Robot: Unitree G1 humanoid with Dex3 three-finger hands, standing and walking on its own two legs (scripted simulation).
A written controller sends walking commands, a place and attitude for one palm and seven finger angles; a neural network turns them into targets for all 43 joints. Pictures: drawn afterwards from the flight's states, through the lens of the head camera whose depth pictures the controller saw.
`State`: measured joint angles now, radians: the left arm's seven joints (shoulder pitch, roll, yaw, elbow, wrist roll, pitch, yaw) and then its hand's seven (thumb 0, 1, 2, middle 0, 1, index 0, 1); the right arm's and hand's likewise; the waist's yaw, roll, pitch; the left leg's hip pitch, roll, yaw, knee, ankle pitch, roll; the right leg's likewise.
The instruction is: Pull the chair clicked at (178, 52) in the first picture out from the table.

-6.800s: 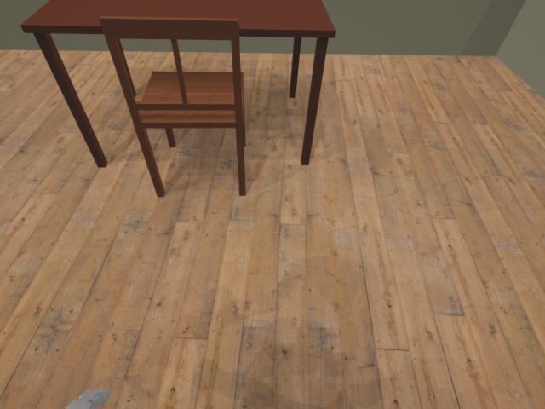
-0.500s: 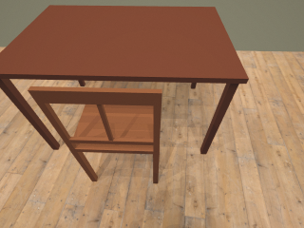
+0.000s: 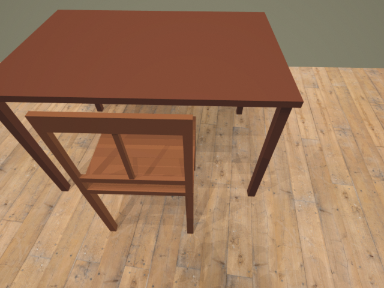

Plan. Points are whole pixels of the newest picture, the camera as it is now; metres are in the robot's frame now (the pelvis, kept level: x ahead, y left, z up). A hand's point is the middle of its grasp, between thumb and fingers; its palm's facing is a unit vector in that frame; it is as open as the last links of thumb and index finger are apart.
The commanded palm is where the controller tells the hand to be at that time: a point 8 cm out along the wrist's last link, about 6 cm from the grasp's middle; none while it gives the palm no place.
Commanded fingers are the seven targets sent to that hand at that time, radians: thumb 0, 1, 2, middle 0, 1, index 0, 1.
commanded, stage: look again from close up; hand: left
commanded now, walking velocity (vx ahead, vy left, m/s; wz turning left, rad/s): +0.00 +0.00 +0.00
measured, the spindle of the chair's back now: (124, 157) +0.50 +0.25 -0.12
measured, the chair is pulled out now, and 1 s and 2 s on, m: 0.00 0.00 0.00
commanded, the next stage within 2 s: shuffle to correct the standing spot in 0.46 s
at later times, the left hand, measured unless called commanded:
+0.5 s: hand out of the picture +0.00 +0.15 -0.17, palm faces +0.03 -0.98 -0.19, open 7.4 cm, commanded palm none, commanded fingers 0.00 0.90 0.90 -0.20 -0.30 -0.20 -0.30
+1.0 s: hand out of the picture +0.02 +0.20 -0.19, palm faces +0.06 -0.98 -0.19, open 7.4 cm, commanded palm none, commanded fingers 0.00 0.90 0.90 -0.20 -0.30 -0.20 -0.30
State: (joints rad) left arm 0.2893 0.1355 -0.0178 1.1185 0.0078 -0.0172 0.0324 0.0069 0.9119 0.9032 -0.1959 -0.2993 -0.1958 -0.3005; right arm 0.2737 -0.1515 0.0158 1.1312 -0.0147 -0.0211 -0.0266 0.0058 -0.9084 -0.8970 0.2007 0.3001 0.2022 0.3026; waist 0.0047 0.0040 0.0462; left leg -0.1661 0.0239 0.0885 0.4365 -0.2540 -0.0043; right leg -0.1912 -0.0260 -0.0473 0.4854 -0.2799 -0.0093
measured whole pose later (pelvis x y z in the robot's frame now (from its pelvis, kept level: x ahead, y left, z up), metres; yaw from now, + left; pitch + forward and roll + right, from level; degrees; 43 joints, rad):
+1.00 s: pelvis +0.05 +0.02 -0.01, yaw +0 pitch +0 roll +1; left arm 0.32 0.16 0.04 1.09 0.02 0.03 0.03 0.01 0.91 0.90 -0.20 -0.30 -0.20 -0.30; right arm 0.33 -0.14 0.00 1.09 -0.03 -0.04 -0.04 0.00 -0.91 -0.90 0.20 0.30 0.20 0.30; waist 0.01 -0.04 0.04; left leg -0.15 0.00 0.12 0.50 -0.36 0.04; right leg -0.32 -0.05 -0.06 0.88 -0.54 -0.03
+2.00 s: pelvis +0.03 +0.01 +0.00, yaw +1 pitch -1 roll +1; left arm 0.33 0.12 -0.01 1.13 0.01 -0.01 0.03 0.01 0.91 0.90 -0.20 -0.30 -0.20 -0.30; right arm 0.37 -0.09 0.01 1.17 -0.02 -0.01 -0.03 0.00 -0.91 -0.90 0.20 0.30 0.20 0.30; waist 0.01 -0.01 0.03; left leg -0.10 0.01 0.09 0.38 -0.27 0.01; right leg -0.25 0.00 -0.08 0.41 -0.15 -0.05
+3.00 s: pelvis +0.06 +0.03 +0.00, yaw +1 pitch -2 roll +0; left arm 0.27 0.14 -0.01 1.12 0.00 -0.01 0.04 0.01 0.93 0.90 -0.20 -0.30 -0.20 -0.30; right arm 0.30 -0.15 0.02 1.14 -0.02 -0.03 -0.04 0.00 -0.91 -0.90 0.20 0.30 0.20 0.30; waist 0.00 0.02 0.05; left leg -0.05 -0.01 0.10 0.40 -0.32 0.03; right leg -0.23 -0.02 -0.07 0.48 -0.22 -0.02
